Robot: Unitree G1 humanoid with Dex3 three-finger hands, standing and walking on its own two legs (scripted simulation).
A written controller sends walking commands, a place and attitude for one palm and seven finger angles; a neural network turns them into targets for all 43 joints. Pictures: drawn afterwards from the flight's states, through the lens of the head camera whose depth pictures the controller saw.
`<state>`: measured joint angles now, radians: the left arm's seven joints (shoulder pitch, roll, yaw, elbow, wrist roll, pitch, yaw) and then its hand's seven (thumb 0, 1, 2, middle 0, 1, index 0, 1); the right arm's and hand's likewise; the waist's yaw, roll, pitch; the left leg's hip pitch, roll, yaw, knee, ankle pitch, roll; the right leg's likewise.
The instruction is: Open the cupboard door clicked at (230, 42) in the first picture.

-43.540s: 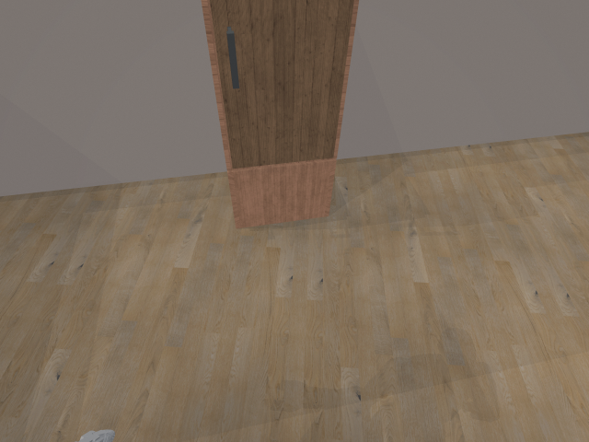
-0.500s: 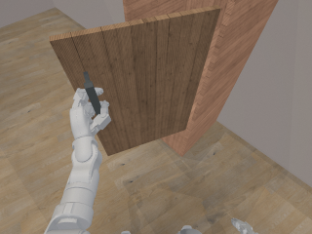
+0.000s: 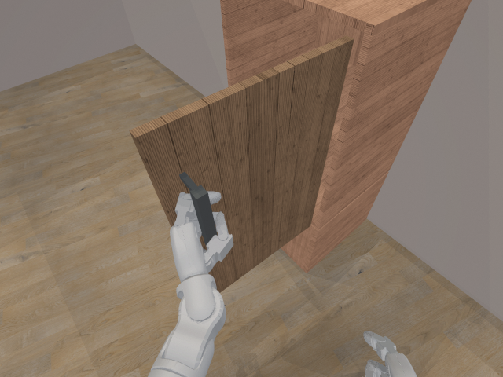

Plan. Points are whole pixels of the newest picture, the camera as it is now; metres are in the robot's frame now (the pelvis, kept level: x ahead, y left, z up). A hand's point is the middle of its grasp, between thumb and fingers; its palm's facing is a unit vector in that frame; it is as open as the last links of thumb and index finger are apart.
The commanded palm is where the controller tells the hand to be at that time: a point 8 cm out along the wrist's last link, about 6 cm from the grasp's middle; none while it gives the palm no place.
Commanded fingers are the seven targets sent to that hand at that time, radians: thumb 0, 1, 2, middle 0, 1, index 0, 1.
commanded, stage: open thumb and fingers to let go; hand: left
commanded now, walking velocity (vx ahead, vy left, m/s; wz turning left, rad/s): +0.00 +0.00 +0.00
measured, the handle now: (200, 213) +0.36 +0.10 +0.06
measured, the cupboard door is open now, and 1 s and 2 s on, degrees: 87 88 92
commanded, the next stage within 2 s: slide the hand sideways off the handle in 0.90 s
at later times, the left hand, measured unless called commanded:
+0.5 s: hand (228, 231) +0.33 +0.05 +0.06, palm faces +0.35 -0.94 -0.02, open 10.5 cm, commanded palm +0.28 +0.09 +0.06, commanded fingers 0.00 -0.50 0.30 -0.30 -1.20 -0.30 -1.20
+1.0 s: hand (226, 234) +0.32 +0.06 +0.06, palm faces +0.30 -0.95 -0.02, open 14.4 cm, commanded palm +0.28 +0.09 +0.06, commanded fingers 0.00 -0.50 0.30 -0.15 -0.30 -0.15 -0.30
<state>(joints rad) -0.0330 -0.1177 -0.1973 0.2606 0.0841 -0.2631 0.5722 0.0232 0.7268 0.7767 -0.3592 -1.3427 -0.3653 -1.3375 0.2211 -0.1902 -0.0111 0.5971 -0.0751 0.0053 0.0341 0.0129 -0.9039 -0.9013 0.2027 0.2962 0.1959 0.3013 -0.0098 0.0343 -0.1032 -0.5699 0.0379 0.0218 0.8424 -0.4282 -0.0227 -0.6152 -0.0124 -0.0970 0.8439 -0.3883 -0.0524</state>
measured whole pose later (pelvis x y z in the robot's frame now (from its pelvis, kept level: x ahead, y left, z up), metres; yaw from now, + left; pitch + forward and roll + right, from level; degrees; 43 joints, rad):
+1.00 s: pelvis -0.01 +0.01 -0.01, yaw +1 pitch +9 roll +0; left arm -0.16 -0.13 -0.24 0.35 0.09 -0.23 0.61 -0.01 -0.49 0.30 -0.45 -0.66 -0.41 -0.71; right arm 0.17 -0.18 0.00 0.62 -0.07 0.00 0.02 0.01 -0.90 -0.90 0.20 0.30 0.20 0.30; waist 0.00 0.04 -0.09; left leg -0.62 0.02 0.01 0.89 -0.43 0.00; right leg -0.65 -0.03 -0.10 0.88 -0.38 -0.04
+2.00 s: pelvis +0.01 +0.01 -0.01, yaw +1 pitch +10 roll +0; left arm 0.43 0.11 -0.14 -0.22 -0.08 -0.26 -0.05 -0.01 -0.49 0.30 -0.18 -0.31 -0.18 -0.31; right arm 0.25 -0.22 0.03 0.43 0.00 -0.09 -0.01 0.01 -0.90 -0.90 0.20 0.30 0.20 0.30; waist 0.01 0.04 -0.09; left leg -0.62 0.02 0.01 0.95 -0.50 -0.01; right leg -0.66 -0.03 -0.10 0.95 -0.45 -0.04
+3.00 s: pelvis +0.01 +0.03 +0.02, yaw +0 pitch +1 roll -1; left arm 0.57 0.28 0.09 -0.45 -0.05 -0.06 0.06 -0.01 -0.25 0.41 -0.16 -0.30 -0.17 -0.30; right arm 0.26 -0.22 0.05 0.52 0.01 -0.16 -0.10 0.02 -0.90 -0.90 0.20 0.30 0.20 0.30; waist 0.05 0.06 -0.04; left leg -0.34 0.02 0.03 0.72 -0.41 0.02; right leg -0.35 -0.02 -0.09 0.67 -0.34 0.00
